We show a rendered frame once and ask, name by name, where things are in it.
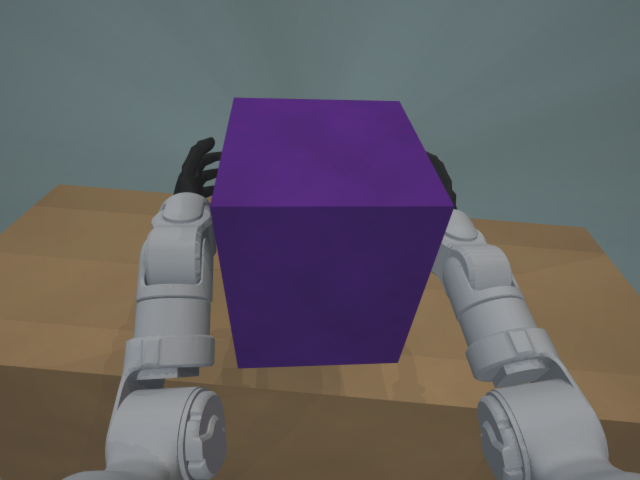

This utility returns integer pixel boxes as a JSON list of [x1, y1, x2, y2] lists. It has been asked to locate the robot right upper arm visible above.
[[477, 379, 640, 480]]

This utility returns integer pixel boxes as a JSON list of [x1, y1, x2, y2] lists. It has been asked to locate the robot left forearm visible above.
[[105, 192, 217, 465]]

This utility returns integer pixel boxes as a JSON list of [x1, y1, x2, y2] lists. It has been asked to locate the carton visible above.
[[210, 98, 454, 368]]

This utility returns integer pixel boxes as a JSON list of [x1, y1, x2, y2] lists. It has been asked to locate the robot right forearm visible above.
[[431, 209, 609, 459]]

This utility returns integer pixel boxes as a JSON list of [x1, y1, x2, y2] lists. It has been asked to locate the robot left upper arm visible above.
[[62, 386, 227, 480]]

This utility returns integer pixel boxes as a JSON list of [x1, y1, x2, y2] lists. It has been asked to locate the right robot hand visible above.
[[426, 152, 457, 210]]

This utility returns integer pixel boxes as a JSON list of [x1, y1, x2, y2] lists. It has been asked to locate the pedestal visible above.
[[0, 184, 640, 480]]

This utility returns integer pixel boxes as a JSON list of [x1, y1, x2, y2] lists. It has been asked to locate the left robot hand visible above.
[[173, 137, 222, 204]]

